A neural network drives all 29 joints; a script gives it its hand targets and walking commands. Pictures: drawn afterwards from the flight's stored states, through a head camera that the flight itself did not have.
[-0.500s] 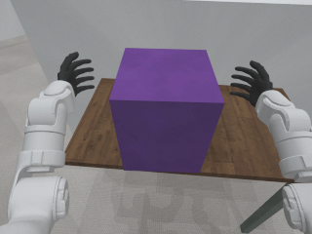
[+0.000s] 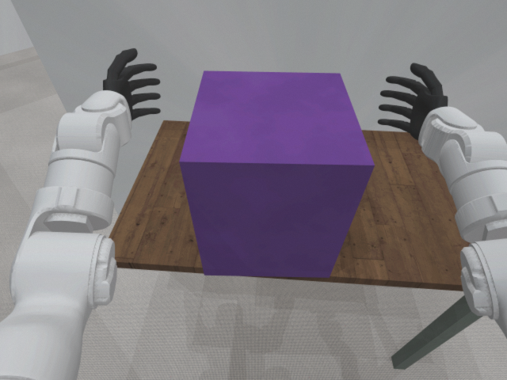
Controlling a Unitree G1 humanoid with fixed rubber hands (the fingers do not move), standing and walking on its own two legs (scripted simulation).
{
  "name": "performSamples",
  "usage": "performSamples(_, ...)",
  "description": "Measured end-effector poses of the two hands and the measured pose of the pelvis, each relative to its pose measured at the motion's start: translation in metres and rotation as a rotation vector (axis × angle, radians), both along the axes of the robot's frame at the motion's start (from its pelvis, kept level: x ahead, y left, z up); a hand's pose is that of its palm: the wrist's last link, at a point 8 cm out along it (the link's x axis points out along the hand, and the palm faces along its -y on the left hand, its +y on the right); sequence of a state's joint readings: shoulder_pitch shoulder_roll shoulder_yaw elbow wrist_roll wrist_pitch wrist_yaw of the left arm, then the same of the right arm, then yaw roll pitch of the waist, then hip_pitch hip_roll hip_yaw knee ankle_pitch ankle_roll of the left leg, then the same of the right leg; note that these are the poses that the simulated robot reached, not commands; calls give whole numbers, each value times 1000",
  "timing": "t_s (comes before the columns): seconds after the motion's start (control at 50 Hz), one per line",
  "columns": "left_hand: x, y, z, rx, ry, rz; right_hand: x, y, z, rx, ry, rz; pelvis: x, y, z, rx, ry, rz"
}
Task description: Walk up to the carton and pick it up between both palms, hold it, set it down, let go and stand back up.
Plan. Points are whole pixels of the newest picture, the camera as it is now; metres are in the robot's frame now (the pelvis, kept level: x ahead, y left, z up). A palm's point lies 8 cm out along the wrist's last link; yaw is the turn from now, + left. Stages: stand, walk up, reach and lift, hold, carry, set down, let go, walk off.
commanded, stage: reach and lift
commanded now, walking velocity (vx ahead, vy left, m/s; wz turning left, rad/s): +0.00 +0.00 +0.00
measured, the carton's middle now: (269, 178) +0.45 -0.02 +0.08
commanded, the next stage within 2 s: none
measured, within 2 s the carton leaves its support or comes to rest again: neither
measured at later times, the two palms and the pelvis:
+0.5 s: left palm (146, 162) +0.44 +0.19 +0.14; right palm (395, 174) +0.41 -0.22 +0.12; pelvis -0.01 +0.00 -0.01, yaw +0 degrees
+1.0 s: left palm (169, 170) +0.44 +0.15 +0.11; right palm (382, 178) +0.41 -0.21 +0.11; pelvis -0.01 -0.01 -0.01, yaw +0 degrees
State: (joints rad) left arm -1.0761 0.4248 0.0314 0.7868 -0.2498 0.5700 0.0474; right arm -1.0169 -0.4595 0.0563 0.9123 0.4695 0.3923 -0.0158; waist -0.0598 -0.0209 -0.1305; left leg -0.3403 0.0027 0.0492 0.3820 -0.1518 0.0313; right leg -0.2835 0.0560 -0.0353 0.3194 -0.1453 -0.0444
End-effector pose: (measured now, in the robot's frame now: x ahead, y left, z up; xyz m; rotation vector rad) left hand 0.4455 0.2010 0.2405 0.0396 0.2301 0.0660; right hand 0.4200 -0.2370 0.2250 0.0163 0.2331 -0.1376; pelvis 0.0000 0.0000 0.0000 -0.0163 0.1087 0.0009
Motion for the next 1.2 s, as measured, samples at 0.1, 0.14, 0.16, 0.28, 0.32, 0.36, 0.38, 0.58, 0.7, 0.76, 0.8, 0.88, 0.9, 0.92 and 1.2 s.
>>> performSamples(0.1, -2, -1, -26, 12, 22, -7, -3, 5, -26, -1, 26, 1, 0, 0, 0, -1, -9, 4)
performSamples(0.14, -5, -1, -39, 14, 31, -8, -5, 7, -38, 1, 33, 1, 0, 0, 0, -1, -10, 5)
performSamples(0.16, -6, -2, -45, 14, 34, -9, -7, 8, -44, 3, 35, 2, -1, 0, 0, -2, -9, 6)
performSamples(0.28, -13, -5, -77, 8, 59, -4, -14, 11, -76, 6, 54, -11, -3, -1, -2, -2, 2, 5)
performSamples(0.32, -14, -6, -85, 6, 63, 0, -15, 12, -85, 5, 60, -18, -4, -1, -2, -2, 13, 4)
performSamples(0.36, -14, -8, -90, 3, 60, 4, -16, 12, -90, 2, 59, -23, -5, -2, -3, -1, 26, 3)
performSamples(0.38, -13, -8, -93, 2, 57, 6, -15, 12, -92, 0, 58, -25, -5, -2, -3, 0, 33, 3)
performSamples(0.58, -8, -18, -112, 8, 32, 11, -8, 16, -109, -16, 52, -34, -6, -6, -7, 2, 88, 2)
performSamples(0.7, -9, -24, -124, 6, 21, 4, -6, 21, -118, -18, 43, -28, -6, -9, -9, 1, 108, 3)
performSamples(0.76, -9, -27, -129, 1, 23, 4, -6, 22, -121, -16, 43, -30, -6, -11, -10, 2, 115, 5)
performSamples(0.8, -9, -29, -131, -2, 21, 4, -6, 23, -122, -15, 41, -33, -7, -12, -10, 2, 120, 5)
performSamples(0.88, -9, -34, -131, -5, 13, 0, -6, 24, -121, -10, 37, -38, -7, -13, -11, 2, 127, 7)
performSamples(0.9, -8, -36, -131, -6, 11, -2, -6, 25, -120, -10, 36, -40, -8, -14, -11, 3, 128, 7)
performSamples(0.92, -8, -38, -130, -7, 9, -5, -6, 25, -120, -9, 37, -41, -8, -14, -11, 3, 129, 7)
performSamples(1.2, -6, -55, -124, -15, 6, 0, -4, 51, -117, 9, 41, -50, -9, -16, -9, 9, 113, 4)
